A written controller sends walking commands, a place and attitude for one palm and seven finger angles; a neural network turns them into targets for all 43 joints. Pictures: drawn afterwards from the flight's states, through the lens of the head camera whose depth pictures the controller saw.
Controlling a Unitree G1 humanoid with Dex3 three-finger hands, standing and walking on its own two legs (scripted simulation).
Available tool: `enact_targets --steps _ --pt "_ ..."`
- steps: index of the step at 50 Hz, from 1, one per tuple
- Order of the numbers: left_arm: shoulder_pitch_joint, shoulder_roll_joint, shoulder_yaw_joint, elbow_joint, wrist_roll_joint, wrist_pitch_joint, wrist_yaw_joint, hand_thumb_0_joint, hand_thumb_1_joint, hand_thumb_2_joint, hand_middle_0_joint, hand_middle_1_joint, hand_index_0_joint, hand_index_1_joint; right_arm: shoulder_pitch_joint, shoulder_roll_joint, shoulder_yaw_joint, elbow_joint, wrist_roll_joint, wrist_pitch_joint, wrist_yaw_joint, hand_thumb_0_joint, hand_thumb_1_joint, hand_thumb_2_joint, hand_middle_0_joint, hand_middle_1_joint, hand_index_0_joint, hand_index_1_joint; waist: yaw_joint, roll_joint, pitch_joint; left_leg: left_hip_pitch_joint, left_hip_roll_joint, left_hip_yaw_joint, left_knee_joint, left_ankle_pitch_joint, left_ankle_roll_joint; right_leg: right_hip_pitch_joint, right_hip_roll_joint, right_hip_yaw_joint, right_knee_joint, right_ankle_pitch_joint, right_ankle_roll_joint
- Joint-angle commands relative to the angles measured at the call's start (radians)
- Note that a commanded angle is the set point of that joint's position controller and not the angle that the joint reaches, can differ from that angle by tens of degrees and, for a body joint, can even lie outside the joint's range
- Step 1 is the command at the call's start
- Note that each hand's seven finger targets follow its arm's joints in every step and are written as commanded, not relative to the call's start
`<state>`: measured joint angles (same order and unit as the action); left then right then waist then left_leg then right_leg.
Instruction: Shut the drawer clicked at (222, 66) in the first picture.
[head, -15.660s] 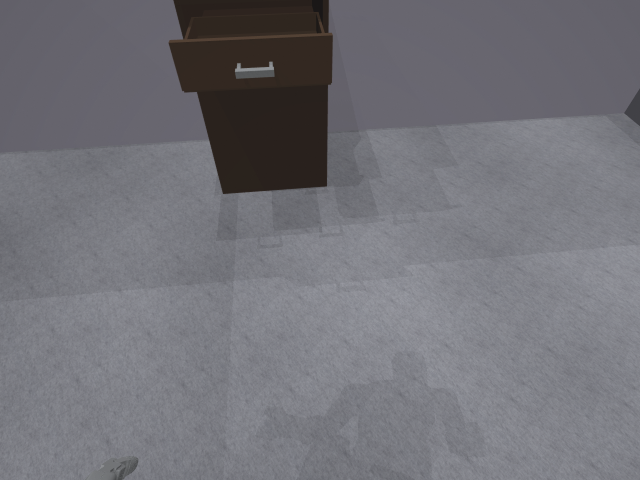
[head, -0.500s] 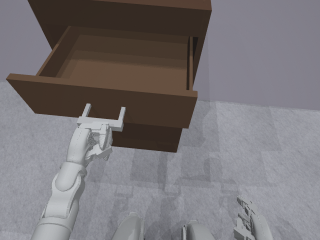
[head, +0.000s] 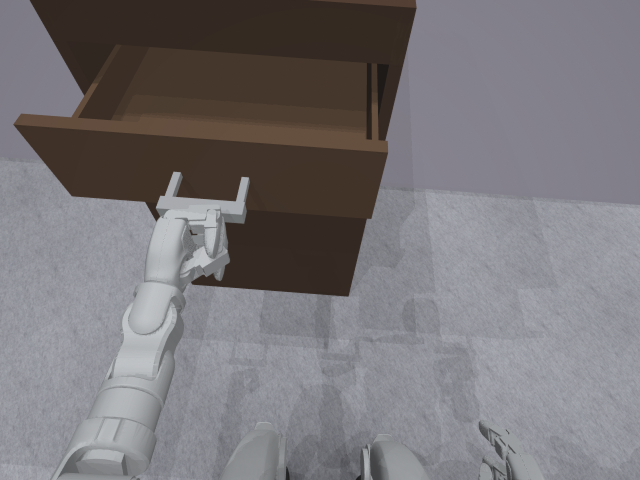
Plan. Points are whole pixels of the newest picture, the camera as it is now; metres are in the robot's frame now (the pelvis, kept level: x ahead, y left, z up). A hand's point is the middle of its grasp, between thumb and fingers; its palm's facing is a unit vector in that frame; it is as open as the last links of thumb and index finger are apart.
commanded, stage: push the drawer shut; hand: left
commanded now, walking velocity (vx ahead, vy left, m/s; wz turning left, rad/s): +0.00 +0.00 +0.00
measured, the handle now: (206, 196) +0.46 +0.16 +0.05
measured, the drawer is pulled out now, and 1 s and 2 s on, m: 0.17 0.05 0.00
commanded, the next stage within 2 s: pull the fist back off the drawer in 1.62 s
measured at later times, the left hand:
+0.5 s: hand (229, 211) +0.44 +0.13 +0.05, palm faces -0.07 -1.00 -0.05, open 3.0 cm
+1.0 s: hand (236, 176) +0.50 +0.13 +0.05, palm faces -0.07 -1.00 -0.04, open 3.0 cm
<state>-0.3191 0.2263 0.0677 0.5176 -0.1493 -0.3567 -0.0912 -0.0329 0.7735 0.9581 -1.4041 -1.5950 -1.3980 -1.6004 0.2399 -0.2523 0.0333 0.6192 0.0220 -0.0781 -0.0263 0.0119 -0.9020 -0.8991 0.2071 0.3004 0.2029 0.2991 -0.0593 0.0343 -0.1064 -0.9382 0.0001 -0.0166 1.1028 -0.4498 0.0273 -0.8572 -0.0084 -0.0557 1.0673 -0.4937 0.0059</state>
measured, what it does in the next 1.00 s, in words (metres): stands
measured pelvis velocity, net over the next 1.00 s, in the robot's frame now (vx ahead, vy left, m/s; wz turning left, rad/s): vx -0.01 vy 0.00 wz -0.03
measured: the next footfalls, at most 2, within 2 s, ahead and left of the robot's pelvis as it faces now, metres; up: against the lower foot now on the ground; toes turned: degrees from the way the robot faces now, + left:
none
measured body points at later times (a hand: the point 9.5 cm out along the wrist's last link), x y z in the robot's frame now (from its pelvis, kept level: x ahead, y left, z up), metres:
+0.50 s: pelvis +0.00 -0.01 +0.00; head +0.10 -0.01 +0.44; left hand +0.44 +0.18 +0.05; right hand +0.08 -0.28 -0.12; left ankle +0.04 +0.10 -0.66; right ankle +0.01 -0.13 -0.66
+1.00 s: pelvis -0.01 +0.00 -0.02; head +0.12 +0.01 +0.41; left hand +0.50 +0.18 +0.05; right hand +0.02 -0.26 -0.13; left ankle +0.04 +0.10 -0.66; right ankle +0.01 -0.13 -0.66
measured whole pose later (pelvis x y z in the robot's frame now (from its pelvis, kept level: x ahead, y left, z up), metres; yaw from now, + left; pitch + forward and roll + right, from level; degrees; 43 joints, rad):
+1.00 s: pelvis -0.01 +0.00 -0.02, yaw -1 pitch +23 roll -3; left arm -0.90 0.38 0.26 1.13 -0.08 -0.44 -0.13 -0.01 0.72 0.93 -1.40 -1.59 -1.40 -1.60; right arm 0.33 -0.26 0.05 0.66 -0.02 -0.02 0.00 0.01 -0.90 -0.90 0.21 0.30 0.20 0.30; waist -0.16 0.04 -0.11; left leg -1.12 0.02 -0.02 1.17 -0.45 0.03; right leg -1.04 0.01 -0.06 1.12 -0.48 0.00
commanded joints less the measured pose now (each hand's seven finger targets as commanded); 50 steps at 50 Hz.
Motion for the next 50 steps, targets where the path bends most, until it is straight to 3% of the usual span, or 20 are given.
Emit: enact_targets --steps 1,3,7,10,13,14,25,27,28,30,32,35,37,39,42,45,46,47,48,50 --pt "-0.508 0.122 0.055 -0.164 -0.002 -0.068 0.012 0.0 0.9 0.9 -1.4 -1.6 -1.4 -1.6 0.039 -0.153 -0.059 -0.099 0.004 -0.022 -0.011 0.0 -0.9 -0.9 0.2 0.3 0.2 0.3 -0.077 0.01 -0.345 0.337 0.019 -0.06 -0.17 0.107 -0.012 0.023 0.026 0.009 -0.163 0.122 -0.028" --pt "-0.542 0.148 0.084 -0.116 -0.001 -0.074 0.01 0.0 0.9 0.9 -1.4 -1.6 -1.4 -1.6 0.046 -0.154 -0.056 -0.092 0.003 -0.017 -0.013 0.0 -0.9 -0.9 0.2 0.3 0.2 0.3 -0.075 0.005 -0.337 0.316 0.015 -0.056 -0.167 0.102 -0.009 0.028 0.027 0.011 -0.162 0.12 -0.029" --pt "-0.57 0.184 0.121 -0.092 -0.008 -0.09 -0.005 0.0 0.9 0.9 -1.4 -1.6 -1.4 -1.6 0.059 -0.153 -0.057 -0.091 0.0 -0.012 -0.013 0.0 -0.9 -0.9 0.2 0.3 0.2 0.3 -0.066 0.031 -0.402 0.322 0.011 -0.039 -0.15 0.153 -0.007 0.066 0.027 0.026 -0.16 0.165 -0.028" --pt "-0.62 0.169 0.113 -0.056 -0.011 -0.095 -0.015 0.0 0.9 0.9 -1.4 -1.6 -1.4 -1.6 0.07 -0.147 -0.057 -0.082 0.001 -0.005 -0.008 0.0 -0.9 -0.9 0.2 0.3 0.2 0.3 -0.075 0.041 -0.404 0.325 0.012 -0.037 -0.147 0.174 -0.009 0.068 0.027 0.025 -0.16 0.188 -0.028" --pt "-0.627 0.209 0.154 -0.017 -0.011 -0.101 -0.023 0.0 0.9 0.9 -1.4 -1.6 -1.4 -1.6 0.088 -0.152 -0.06 -0.079 -0.003 0.001 -0.006 0.0 -0.9 -0.9 0.2 0.3 0.2 0.3 -0.07 0.012 -0.43 0.308 0.011 -0.03 -0.138 0.195 -0.005 0.097 0.029 0.033 -0.158 0.217 -0.026" --pt "-0.645 0.193 0.139 -0.007 -0.013 -0.103 -0.028 0.0 0.9 0.9 -1.4 -1.6 -1.4 -1.6 0.087 -0.149 -0.06 -0.077 -0.001 0.003 -0.005 0.0 -0.9 -0.9 0.2 0.3 0.2 0.3 -0.08 0.009 -0.424 0.303 0.01 -0.027 -0.135 0.188 -0.003 0.095 0.029 0.037 -0.164 0.217 -0.024" --pt "-0.798 0.31 0.235 0.141 -0.012 -0.136 -0.063 0.0 0.9 0.9 -1.4 -1.6 -1.4 -1.6 0.126 -0.154 -0.057 -0.052 -0.006 0.018 -0.004 0.0 -0.9 -0.9 0.2 0.3 0.2 0.3 -0.089 0.003 -0.409 0.202 0.007 -0.006 -0.111 0.138 0.005 0.114 0.031 0.067 -0.167 0.188 -0.02" --pt "-0.825 0.3 0.225 0.164 -0.015 -0.138 -0.073 0.0 0.9 0.9 -1.4 -1.6 -1.4 -1.6 0.133 -0.154 -0.056 -0.052 -0.006 0.018 -0.004 0.0 -0.9 -0.9 0.2 0.3 0.2 0.3 -0.102 0.003 -0.41 0.195 0.007 -0.003 -0.104 0.13 0.009 0.103 0.032 0.069 -0.168 0.181 -0.019" --pt "-0.841 0.318 0.234 0.19 -0.006 -0.139 -0.075 0.0 0.9 0.9 -1.4 -1.6 -1.4 -1.6 0.139 -0.157 -0.054 -0.047 -0.006 0.02 -0.004 0.0 -0.9 -0.9 0.2 0.3 0.2 0.3 -0.098 0.029 -0.412 0.201 0.008 -0.007 -0.107 0.125 0.004 0.085 0.033 0.063 -0.161 0.167 -0.021" --pt "-0.905 0.301 0.219 0.187 -0.006 -0.146 -0.073 0.0 0.9 0.9 -1.4 -1.6 -1.4 -1.6 0.145 -0.157 -0.056 -0.041 -0.009 0.019 -0.003 0.0 -0.9 -0.9 0.2 0.3 0.2 0.3 -0.109 0.057 -0.432 0.234 0.011 -0.017 -0.105 0.131 0.004 0.049 0.035 0.055 -0.154 0.157 -0.023" --pt "-0.907 0.322 0.237 0.224 -0.004 -0.146 -0.072 0.0 0.9 0.9 -1.4 -1.6 -1.4 -1.6 0.161 -0.166 -0.058 -0.038 -0.012 0.022 -0.003 0.0 -0.9 -0.9 0.2 0.3 0.2 0.3 -0.111 0.034 -0.442 0.241 0.013 -0.024 -0.101 0.139 0.005 0.035 0.04 0.047 -0.148 0.158 -0.024" --pt "-1.002 0.292 0.2 0.247 0.006 -0.147 -0.066 0.0 0.9 0.9 -1.4 -1.6 -1.4 -1.6 0.168 -0.167 -0.055 -0.028 -0.015 0.023 0.0 0.0 -0.9 -0.9 0.2 0.3 0.2 0.3 -0.136 0.065 -0.434 0.256 0.015 -0.036 -0.104 0.118 0.003 -0.023 0.04 0.037 -0.143 0.128 -0.024" --pt "-1.021 0.319 0.22 0.253 0.012 -0.154 -0.058 0.0 0.9 0.9 -1.4 -1.6 -1.4 -1.6 0.18 -0.173 -0.057 -0.027 -0.018 0.023 0.001 0.0 -0.9 -0.9 0.2 0.3 0.2 0.3 -0.132 0.082 -0.455 0.282 0.017 -0.042 -0.103 0.129 0.002 -0.041 0.043 0.032 -0.134 0.128 -0.028" --pt "-1.059 0.289 0.193 0.272 0.018 -0.152 -0.053 0.0 0.9 0.9 -1.4 -1.6 -1.4 -1.6 0.186 -0.173 -0.055 -0.021 -0.022 0.027 0.003 0.0 -0.9 -0.9 0.2 0.3 0.2 0.3 -0.151 0.075 -0.465 0.292 0.018 -0.048 -0.102 0.13 0.002 -0.061 0.043 0.027 -0.134 0.127 -0.025" --pt "-1.074 0.333 0.225 0.338 0.033 -0.148 -0.041 0.0 0.9 0.9 -1.4 -1.6 -1.4 -1.6 0.204 -0.182 -0.053 -0.015 -0.027 0.032 0.006 0.0 -0.9 -0.9 0.2 0.3 0.2 0.3 -0.156 0.057 -0.442 0.259 0.019 -0.054 -0.098 0.107 0.004 -0.08 0.048 0.024 -0.128 0.107 -0.028" --pt "-1.152 0.304 0.192 0.359 0.049 -0.145 -0.029 0.0 0.9 0.9 -1.4 -1.6 -1.4 -1.6 0.212 -0.182 -0.051 -0.011 -0.033 0.033 0.009 0.0 -0.9 -0.9 0.2 0.3 0.2 0.3 -0.181 0.08 -0.429 0.253 0.019 -0.062 -0.098 0.07 0.004 -0.128 0.046 0.021 -0.125 0.08 -0.025" --pt "-1.155 0.341 0.22 0.365 0.057 -0.147 -0.024 0.0 0.9 0.9 -1.4 -1.6 -1.4 -1.6 0.222 -0.188 -0.052 -0.01 -0.036 0.036 0.008 0.0 -0.9 -0.9 0.2 0.3 0.2 0.3 -0.174 0.062 -0.448 0.248 0.02 -0.066 -0.096 0.072 0.004 -0.117 0.046 0.019 -0.119 0.08 -0.027" --pt "-1.163 0.359 0.228 0.367 0.066 -0.15 -0.02 0.0 0.9 0.9 -1.4 -1.6 -1.4 -1.6 0.227 -0.192 -0.052 -0.013 -0.04 0.036 0.008 0.0 -0.9 -0.9 0.2 0.3 0.2 0.3 -0.173 0.105 -0.465 0.276 0.021 -0.072 -0.095 0.09 0.003 -0.141 0.048 0.015 -0.108 0.086 -0.03" --pt "-1.178 0.348 0.219 0.369 0.071 -0.15 -0.017 0.0 0.9 0.9 -1.4 -1.6 -1.4 -1.6 0.233 -0.191 -0.05 -0.014 -0.042 0.04 0.011 0.0 -0.9 -0.9 0.2 0.3 0.2 0.3 -0.176 0.106 -0.487 0.292 0.022 -0.078 -0.096 0.104 0.0 -0.144 0.047 0.012 -0.105 0.095 -0.03" --pt "-1.195 0.343 0.214 0.404 0.079 -0.141 -0.011 0.0 0.9 0.9 -1.4 -1.6 -1.4 -1.6 0.241 -0.192 -0.05 -0.01 -0.045 0.046 0.013 0.0 -0.9 -0.9 0.2 0.3 0.2 0.3 -0.19 0.093 -0.465 0.279 0.025 -0.083 -0.092 0.094 0.0 -0.166 0.048 0.009 -0.106 0.09 -0.029"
